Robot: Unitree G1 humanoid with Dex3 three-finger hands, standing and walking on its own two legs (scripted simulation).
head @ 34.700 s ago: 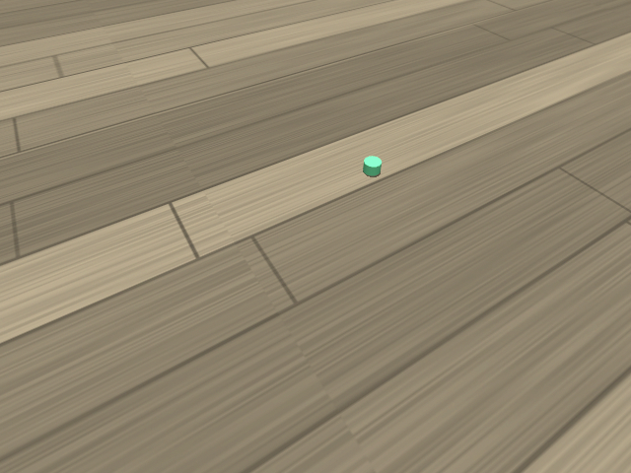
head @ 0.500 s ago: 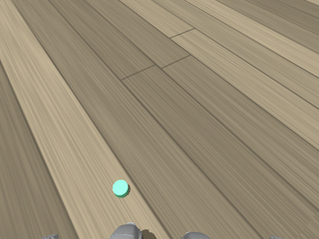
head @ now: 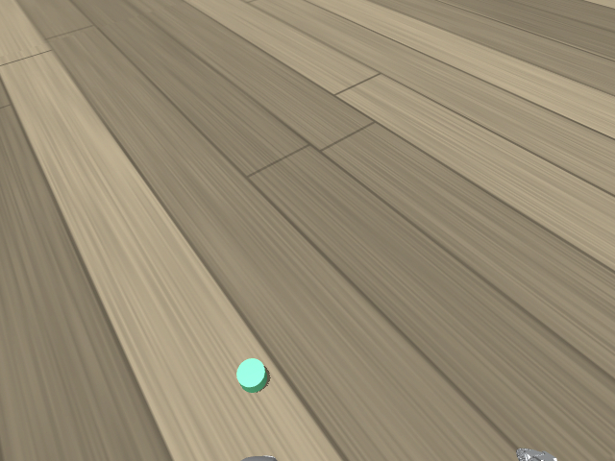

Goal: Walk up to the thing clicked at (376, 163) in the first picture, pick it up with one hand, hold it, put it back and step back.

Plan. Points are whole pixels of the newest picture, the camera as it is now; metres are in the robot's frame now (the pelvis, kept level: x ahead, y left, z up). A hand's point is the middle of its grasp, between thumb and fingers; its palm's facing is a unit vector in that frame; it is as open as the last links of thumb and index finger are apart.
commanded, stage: walk up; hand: left
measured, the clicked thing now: (252, 375) +0.46 +0.23 -0.73
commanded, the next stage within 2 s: none
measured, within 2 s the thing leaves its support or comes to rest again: neither
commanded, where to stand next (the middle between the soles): +0.12 -0.01 m, yaw -2 degrees
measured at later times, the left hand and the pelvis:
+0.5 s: hand out of the picture +0.07 +0.26 -0.14, palm faces +0.00 -0.94 -0.33, open 7.3 cm; pelvis +0.01 +0.01 +0.02, yaw +1 degrees
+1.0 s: hand out of the picture +0.10 +0.26 -0.14, palm faces +0.04 -0.94 -0.35, open 7.3 cm; pelvis +0.03 +0.00 +0.02, yaw +3 degrees
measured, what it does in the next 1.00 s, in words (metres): stands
